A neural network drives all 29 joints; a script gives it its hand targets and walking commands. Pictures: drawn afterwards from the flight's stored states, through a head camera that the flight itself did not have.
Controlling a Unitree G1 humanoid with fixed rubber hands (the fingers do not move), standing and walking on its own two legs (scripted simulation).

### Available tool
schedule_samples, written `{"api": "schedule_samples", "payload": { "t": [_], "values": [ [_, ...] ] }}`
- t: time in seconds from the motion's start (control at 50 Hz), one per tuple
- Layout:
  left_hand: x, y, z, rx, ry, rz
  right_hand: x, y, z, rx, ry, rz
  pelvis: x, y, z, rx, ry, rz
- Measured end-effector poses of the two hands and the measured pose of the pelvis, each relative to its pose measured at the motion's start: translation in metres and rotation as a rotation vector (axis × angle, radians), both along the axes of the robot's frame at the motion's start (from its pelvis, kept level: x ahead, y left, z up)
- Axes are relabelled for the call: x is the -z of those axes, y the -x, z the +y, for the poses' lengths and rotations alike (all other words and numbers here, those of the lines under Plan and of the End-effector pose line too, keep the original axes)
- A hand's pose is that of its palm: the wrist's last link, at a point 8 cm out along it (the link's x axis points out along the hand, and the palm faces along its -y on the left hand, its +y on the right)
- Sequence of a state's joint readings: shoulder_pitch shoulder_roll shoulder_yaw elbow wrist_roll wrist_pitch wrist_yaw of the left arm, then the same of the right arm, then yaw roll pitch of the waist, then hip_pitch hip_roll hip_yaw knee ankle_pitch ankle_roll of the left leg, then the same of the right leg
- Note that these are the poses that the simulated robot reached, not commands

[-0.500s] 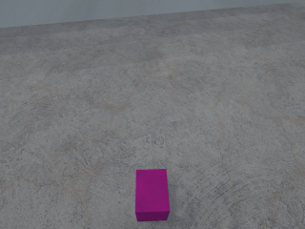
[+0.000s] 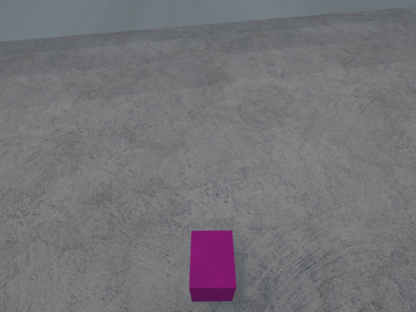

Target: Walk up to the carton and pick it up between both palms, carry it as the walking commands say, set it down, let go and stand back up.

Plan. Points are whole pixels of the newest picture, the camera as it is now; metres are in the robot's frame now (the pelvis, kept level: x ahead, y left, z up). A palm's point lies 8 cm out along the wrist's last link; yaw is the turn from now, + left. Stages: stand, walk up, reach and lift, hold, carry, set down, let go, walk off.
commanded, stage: walk up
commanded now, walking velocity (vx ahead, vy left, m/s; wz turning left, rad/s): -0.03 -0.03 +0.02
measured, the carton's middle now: (211, 266) +0.40 -0.01 -0.66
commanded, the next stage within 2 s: none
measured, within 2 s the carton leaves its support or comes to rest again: neither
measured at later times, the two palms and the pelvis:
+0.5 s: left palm out of the picture -0.05 +0.20 -0.15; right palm out of the picture -0.02 -0.21 -0.15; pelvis +0.00 +0.00 +0.00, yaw +0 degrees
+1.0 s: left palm out of the picture -0.06 +0.21 -0.15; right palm out of the picture -0.02 -0.22 -0.15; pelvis -0.01 +0.00 +0.00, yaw +0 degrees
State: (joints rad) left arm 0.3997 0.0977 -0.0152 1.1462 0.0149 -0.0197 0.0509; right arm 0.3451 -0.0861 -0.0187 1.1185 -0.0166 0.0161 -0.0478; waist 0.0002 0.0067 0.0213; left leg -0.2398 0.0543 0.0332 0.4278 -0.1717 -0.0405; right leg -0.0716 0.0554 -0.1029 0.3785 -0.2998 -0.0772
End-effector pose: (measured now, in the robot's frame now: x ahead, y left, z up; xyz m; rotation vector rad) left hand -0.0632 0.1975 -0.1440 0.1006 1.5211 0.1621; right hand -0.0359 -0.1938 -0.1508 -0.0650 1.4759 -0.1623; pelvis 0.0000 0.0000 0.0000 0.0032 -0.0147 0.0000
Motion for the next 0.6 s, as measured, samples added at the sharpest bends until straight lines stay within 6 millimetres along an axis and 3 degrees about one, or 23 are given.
{"api": "schedule_samples", "payload": {
  "t": [0.12, 0.24, 0.34, 0.5, 0.6],
  "values": [
    [0.004, 0.007, 0.003, 0.009, 0.002, 0.041, -0.003, 0.0, -0.002, 0.015, 0.017, -0.022, 0.002, 0.001, 0.0, 0.004, 0.002, -0.002],
    [0.009, 0.004, 0.014, 0.023, -0.023, 0.045, -0.004, -0.001, -0.024, 0.019, 0.078, -0.031, 0.006, 0.006, -0.005, 0.012, 0.002, 0.009],
    [0.008, -0.002, 0.01, 0.022, -0.025, 0.016, -0.004, -0.008, -0.035, 0.011, 0.087, -0.043, 0.006, 0.006, -0.009, 0.006, 0.01, 0.011],
    [0.002, -0.013, -0.001, 0.007, -0.005, -0.04, 0.0, -0.018, -0.015, -0.012, 0.029, -0.054, 0.002, 0.002, -0.004, 0.0, 0.008, -0.005],
    [0.003, -0.008, -0.001, 0.003, 0.002, -0.017, 0.0, -0.013, -0.007, -0.004, 0.018, -0.045, 0.001, 0.001, -0.001, 0.0, 0.006, -0.01]
  ]
}}
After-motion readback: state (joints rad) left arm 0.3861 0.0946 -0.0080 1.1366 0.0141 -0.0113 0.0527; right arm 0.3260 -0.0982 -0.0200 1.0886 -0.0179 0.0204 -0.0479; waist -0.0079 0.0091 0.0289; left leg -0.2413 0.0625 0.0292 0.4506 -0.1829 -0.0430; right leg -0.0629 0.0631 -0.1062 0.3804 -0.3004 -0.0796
